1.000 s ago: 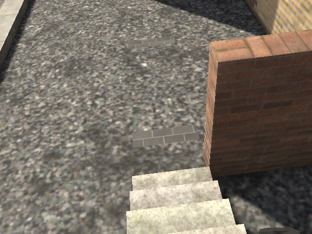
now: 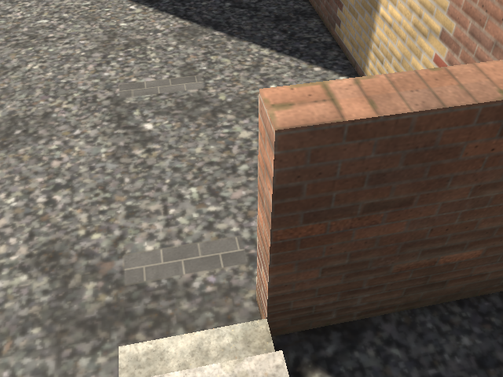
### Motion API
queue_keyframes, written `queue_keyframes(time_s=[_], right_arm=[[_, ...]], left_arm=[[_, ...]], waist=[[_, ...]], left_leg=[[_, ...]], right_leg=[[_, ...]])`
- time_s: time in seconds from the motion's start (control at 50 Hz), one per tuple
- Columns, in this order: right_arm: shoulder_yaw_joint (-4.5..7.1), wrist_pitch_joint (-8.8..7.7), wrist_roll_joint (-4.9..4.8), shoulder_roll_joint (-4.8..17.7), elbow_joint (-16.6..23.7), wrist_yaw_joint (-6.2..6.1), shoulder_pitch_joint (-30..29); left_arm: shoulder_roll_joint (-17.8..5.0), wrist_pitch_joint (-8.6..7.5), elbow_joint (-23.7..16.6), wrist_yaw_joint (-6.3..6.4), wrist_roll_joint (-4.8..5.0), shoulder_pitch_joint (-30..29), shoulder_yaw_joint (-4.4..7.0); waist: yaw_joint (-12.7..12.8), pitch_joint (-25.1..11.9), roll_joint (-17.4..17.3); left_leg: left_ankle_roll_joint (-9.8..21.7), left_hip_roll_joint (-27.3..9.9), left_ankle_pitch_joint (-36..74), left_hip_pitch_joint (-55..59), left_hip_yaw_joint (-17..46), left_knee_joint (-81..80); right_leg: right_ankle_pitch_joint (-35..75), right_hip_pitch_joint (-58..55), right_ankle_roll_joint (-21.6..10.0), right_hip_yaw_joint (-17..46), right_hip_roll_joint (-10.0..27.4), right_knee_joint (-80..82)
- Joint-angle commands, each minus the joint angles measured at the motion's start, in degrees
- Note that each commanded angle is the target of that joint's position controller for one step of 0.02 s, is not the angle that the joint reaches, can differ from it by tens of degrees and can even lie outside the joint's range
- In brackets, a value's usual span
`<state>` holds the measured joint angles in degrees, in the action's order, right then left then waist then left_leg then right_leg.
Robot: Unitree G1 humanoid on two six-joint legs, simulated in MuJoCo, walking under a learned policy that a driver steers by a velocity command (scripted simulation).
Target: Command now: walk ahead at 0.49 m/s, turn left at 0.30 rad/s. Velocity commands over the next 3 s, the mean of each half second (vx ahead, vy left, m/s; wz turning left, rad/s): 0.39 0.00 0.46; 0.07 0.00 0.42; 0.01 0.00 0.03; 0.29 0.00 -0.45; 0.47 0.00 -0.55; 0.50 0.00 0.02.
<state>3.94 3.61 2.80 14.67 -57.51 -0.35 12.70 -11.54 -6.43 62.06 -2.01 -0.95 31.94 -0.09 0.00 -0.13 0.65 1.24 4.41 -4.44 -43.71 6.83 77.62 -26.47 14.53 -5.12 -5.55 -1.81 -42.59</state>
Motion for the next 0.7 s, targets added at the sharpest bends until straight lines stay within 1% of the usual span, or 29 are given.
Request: queue_keyframes(time_s=[0.02, 0.04, 0.06, 0.12, 0.16, 0.2, 0.22, 0.24, 0.26, 0.28, 0.3, 0.32, 0.34, 0.36, 0.38, 0.4, 0.42, 0.44, 0.46, 0.48, 0.5, 0.52, 0.54, 0.58, 0.6, 0.62, 0.64, 0.66, 0.7], right_arm=[[1.18, 1.07, 0.32, 3.1, 0.5, 0.54, 3.1], [0.66, 1.2, 0.21, 1.6, 1.9, 0.92, 1.6], [-0.01, 1.03, 0.8, 0.4, 3.4, 1.38, -1.7], [0.26, 0.04, -0.63, 0.5, 5.1, 3.41, -6.6], [-0.46, -0.28, -1.09, -0.1, 7.6, 3.6, -12.4], [0.04, -0.96, -1.0, 1.3, 6.2, 2.74, -10.3], [0.19, -0.95, -0.81, 1.9, 6.4, 2.28, -10.6], [-0.38, -1.1, -1.69, 1.0, 8.2, 2.2, -13.1], [0.07, -1.25, -0.9, 0.8, 7.0, 1.99, -11.6], [0.36, -1.23, -1.28, 2.1, 6.8, 1.87, -9.5], [-0.2, -1.97, -2.86, 1.6, 7.8, 1.77, -5.9], [0.67, -2.45, -2.18, 2.7, 1.9, 2.2, 7.7], [1.26, -2.53, -1.95, 5.0, -1.9, 2.4, 20.2], [3.25, -2.41, -2.35, 12.0, -3.5, 2.04, 24.5], [2.04, -2.79, -3.84, 12.2, -2.1, 1.88, 24.2], [1.53, -2.68, -5.22, 10.5, 0.9, 1.33, 20.6], [0.72, -2.29, -3.61, 9.5, 2.8, 0.57, 15.2], [0.17, -2.26, -3.48, 8.1, 4.5, -0.28, 11.1], [-0.35, -3.05, -3.16, 7.2, 3.4, -0.46, 13.3], [-0.73, -3.23, -3.16, 6.6, 4.2, -0.59, 10.6], [-0.77, -3.61, -3.05, 7.1, 5.6, -1.07, 6.1], [-0.74, -3.29, -2.69, 7.3, 6.3, -1.59, 2.7], [-1.09, -3.5, -2.1, 7.6, 6.6, -1.57, 3.0], [-0.85, -3.39, -3.52, 8.6, 8.4, -1.69, 1.9], [-0.99, -3.89, -3.5, 8.2, 5.8, -1.5, 8.2], [-1.41, -4.07, -3.54, 6.9, 5.2, -1.37, 10.2], [-1.41, -4.05, -3.48, 6.6, 6.0, -1.07, 9.6], [-1.25, -4.72, -2.78, 7.1, 6.9, -1.15, 8.7], [-1.5, -6.09, -2.83, 5.7, 6.7, -1.1, 10.7]], left_arm=[[-4.0, -2.61, -2.9, 0.02, -0.62, -0.1, 0.01], [-3.8, -2.7, -2.3, 0.33, -0.34, 1.1, 0.02], [-3.5, -2.56, -1.8, 1.08, 0.0, 0.5, -0.19], [-3.5, -0.32, -2.5, 2.52, -1.2, 0.2, -0.41], [-3.1, 0.49, -2.4, 3.21, -1.65, 1.0, -0.57], [-3.6, 0.35, -1.4, 2.87, -2.59, 1.7, -0.26], [-3.0, 0.35, -0.9, 2.89, -2.78, 3.8, -0.25], [-2.3, 0.5, -0.8, 3.14, -3.0, 6.0, -0.02], [-2.9, 1.05, 1.0, 3.56, -3.44, 7.5, -0.08], [-2.5, 1.99, 0.9, 3.97, -3.49, 7.2, -0.15], [-2.5, 3.35, -0.7, 3.56, -3.92, 4.0, 0.17], [-3.8, 3.81, -0.1, 2.94, -3.25, 1.4, 0.41], [-7.3, 3.43, -2.8, 2.65, -2.41, -5.4, 1.08], [-7.8, 3.9, -4.2, 2.38, -1.41, -2.7, 2.67], [-6.0, 4.37, -8.1, 2.59, -0.24, 0.7, 2.42], [-7.7, 5.21, -9.1, 2.83, -1.62, -4.3, 2.37], [-7.9, 5.72, -8.6, 2.57, -1.97, -7.8, 2.52], [-6.4, 6.73, -7.9, 2.47, -2.83, -6.1, 2.61], [-5.8, 7.7, -7.4, 2.66, -3.3, -5.0, 2.65], [-4.7, 8.4, -7.4, 2.46, -3.2, -3.5, 2.76], [-0.1, 9.23, -10.0, 2.5, -2.2, -5.5, 1.22], [-0.5, 10.03, -11.2, 3.23, -2.77, -8.4, 1.16], [-2.4, 10.26, -8.6, 3.47, -3.0, -5.8, 1.81], [-4.9, 10.2, -10.5, 3.55, -3.16, -8.2, 2.51], [-8.2, 10.42, -11.5, 3.58, -2.94, -12.0, 4.01], [-8.3, 10.58, -12.9, 3.68, -2.59, -14.3, 4.2], [-8.2, 10.58, -13.1, 3.57, -2.93, -15.6, 4.18], [-9.8, 10.35, -14.6, 4.49, -2.49, -17.7, 4.64], [-9.0, 9.63, -15.3, 4.95, -2.99, -17.9, 4.26]], waist=[[-3.4, 5.2, 3.6], [-3.3, 7.3, 2.4], [-2.3, 6.7, 3.1], [0.0, 8.5, 1.6], [2.9, 12.8, 1.9], [3.9, 11.6, 4.2], [5.1, 12.1, 3.1], [8.2, 13.3, 1.8], [8.2, 11.3, 4.4], [7.3, 10.8, 3.1], [4.9, 9.5, 0.8], [-0.9, 0.6, 1.1], [-9.8, -0.1, -2.6], [-10.7, 0.3, -19.9], [-3.6, -8.4, -14.4], [-4.6, -9.1, -3.8], [-2.8, -4.3, 1.8], [0.3, -4.1, 2.0], [1.5, -4.7, 2.3], [3.5, -3.9, 0.3], [4.8, -2.4, -2.7], [5.6, -2.3, -2.8], [5.8, -4.1, -3.7], [5.4, -3.1, -5.0], [2.4, -2.6, -3.6], [1.9, -0.7, -4.1], [1.7, -0.3, -5.6], [2.0, 1.5, -6.3], [1.6, 0.0, -6.0]], left_leg=[[1.9, -1.7, 17.0, -3.7, 3.4, -10.3], [2.5, -2.4, 22.8, -2.7, 2.9, -18.2], [2.5, -2.8, 29.2, -0.4, 1.9, -22.6], [2.8, -2.4, 37.3, 5.0, -0.7, -28.0], [3.0, -3.0, 35.7, 4.6, -3.6, -35.0], [3.9, -4.6, 40.2, 9.2, -4.9, -32.2], [4.2, -4.8, 38.5, 5.8, -4.9, -33.7], [3.9, -3.8, 32.0, 3.6, -8.1, -42.6], [4.7, -5.5, 32.7, 4.7, -7.5, -35.1], [4.7, -5.8, 29.5, 3.8, -8.3, -37.9], [5.2, -6.6, 24.0, 14.7, -10.2, -52.4], [5.8, -3.1, 27.7, 37.2, -14.0, -43.1], [7.8, -3.4, 30.7, 52.7, -12.2, -48.7], [13.5, -13.5, 66.1, 62.7, -3.5, -50.8], [19.8, -25.1, 90.7, 75.3, 12.3, -37.1], [20.1, -26.9, 84.0, 70.5, 13.7, -40.4], [19.5, -24.8, 60.5, 60.0, 13.1, -42.9], [19.8, -24.3, 60.2, 52.5, 13.9, -41.7], [18.2, -21.9, 50.7, 48.6, 12.3, -42.5], [18.0, -19.9, 49.7, 41.2, 11.5, -42.2], [19.4, -20.5, 44.5, 29.1, 11.5, -44.4], [17.6, -17.4, 43.8, 23.0, 10.3, -43.9], [15.2, -15.1, 47.4, 19.4, 9.0, -41.2], [13.5, -13.1, 45.5, 17.7, 9.5, -40.0], [13.9, -12.4, 34.9, 26.2, 13.0, -37.3], [14.6, -12.2, 29.5, 29.2, 15.3, -35.3], [15.0, -10.9, 25.6, 30.9, 17.1, -34.3], [16.0, -12.0, 26.9, 30.2, 20.4, -33.7], [17.7, -12.3, 26.3, 28.9, 23.1, -30.5]], right_leg=[[27.7, 1.7, -4.0, 17.7, 16.0, 12.7], [24.7, 3.7, -3.2, 14.6, 15.0, 13.9], [16.7, 3.8, -2.2, 13.8, 14.7, 13.0], [-0.3, 7.4, -2.3, 10.9, 14.5, 9.0], [2.0, 7.5, -1.4, 9.2, 14.4, 6.7], [3.4, 7.2, -1.3, 8.2, 14.6, 0.7], [5.5, 3.2, -1.1, 7.7, 14.8, -2.4], [13.6, -1.5, -0.3, 5.6, 13.2, -3.4], [17.1, -3.2, -1.6, 8.2, 15.6, -8.9], [24.1, -6.1, -0.7, 7.1, 15.6, -12.6], [27.3, -2.3, 0.5, 4.4, 13.8, -19.0], [36.3, 6.4, 0.2, 3.3, 13.5, -29.3], [31.5, 17.9, 2.7, 0.5, 10.5, -46.3], [-23.8, 31.2, 8.0, -7.3, -2.2, -75.1], [-26.5, 45.0, 9.2, 0.8, 0.2, -71.5], [-23.3, 45.1, 9.9, 2.6, 3.2, -64.1], [-15.1, 43.4, 8.9, 6.1, 4.8, -56.1], [-13.8, 39.2, 8.9, 5.8, 5.4, -54.4], [0.3, 37.8, 8.1, 8.4, 5.1, -48.1], [4.1, 33.3, 7.8, 7.3, 5.0, -45.3], [11.5, 28.8, 8.8, 6.2, 4.6, -37.6], [14.9, 21.8, 8.8, 5.4, 4.9, -30.3], [22.0, 15.1, 7.6, 3.8, 3.3, -34.4], [20.2, 14.7, 6.9, 3.1, 2.6, -34.0], [27.6, 25.1, 6.7, 7.7, 2.4, -33.8], [25.8, 30.3, 6.9, 8.6, 2.6, -31.3], [23.5, 33.6, 7.3, 9.0, 2.5, -30.7], [22.0, 35.4, 8.0, 10.5, 2.3, -30.1], [20.6, 35.4, 7.5, 10.9, 1.0, -32.1]])
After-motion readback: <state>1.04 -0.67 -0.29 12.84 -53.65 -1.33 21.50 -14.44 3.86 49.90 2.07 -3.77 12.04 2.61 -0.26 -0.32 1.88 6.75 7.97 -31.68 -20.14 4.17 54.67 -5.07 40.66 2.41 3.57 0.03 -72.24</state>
